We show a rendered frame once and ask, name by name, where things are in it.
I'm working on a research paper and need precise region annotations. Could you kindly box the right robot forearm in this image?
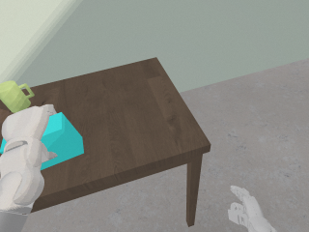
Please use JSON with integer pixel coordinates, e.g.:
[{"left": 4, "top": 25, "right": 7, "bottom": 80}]
[{"left": 247, "top": 216, "right": 277, "bottom": 232}]

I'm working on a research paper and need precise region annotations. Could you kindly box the table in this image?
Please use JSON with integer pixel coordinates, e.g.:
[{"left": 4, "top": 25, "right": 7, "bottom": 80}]
[{"left": 0, "top": 57, "right": 211, "bottom": 227}]

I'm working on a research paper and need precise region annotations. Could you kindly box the robot left hand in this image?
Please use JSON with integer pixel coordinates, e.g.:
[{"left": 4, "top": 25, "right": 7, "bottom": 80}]
[{"left": 1, "top": 104, "right": 58, "bottom": 163}]

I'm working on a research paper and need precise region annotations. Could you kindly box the left robot forearm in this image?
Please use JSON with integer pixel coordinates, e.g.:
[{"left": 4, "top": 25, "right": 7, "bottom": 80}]
[{"left": 0, "top": 136, "right": 44, "bottom": 232}]

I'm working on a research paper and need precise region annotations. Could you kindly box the robot right hand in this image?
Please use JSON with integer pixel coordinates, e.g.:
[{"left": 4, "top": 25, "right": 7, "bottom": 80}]
[{"left": 228, "top": 186, "right": 265, "bottom": 228}]

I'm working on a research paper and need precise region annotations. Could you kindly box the sponge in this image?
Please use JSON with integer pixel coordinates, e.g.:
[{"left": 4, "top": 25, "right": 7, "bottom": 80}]
[{"left": 0, "top": 112, "right": 84, "bottom": 170}]

